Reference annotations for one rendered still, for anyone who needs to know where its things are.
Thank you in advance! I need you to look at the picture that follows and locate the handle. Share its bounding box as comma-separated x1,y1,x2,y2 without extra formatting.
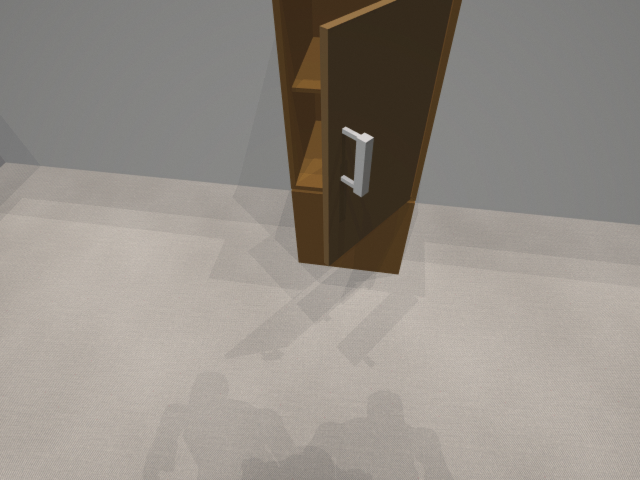
341,127,374,197

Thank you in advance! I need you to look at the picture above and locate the cupboard door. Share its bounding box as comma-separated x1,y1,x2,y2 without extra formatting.
319,0,453,266

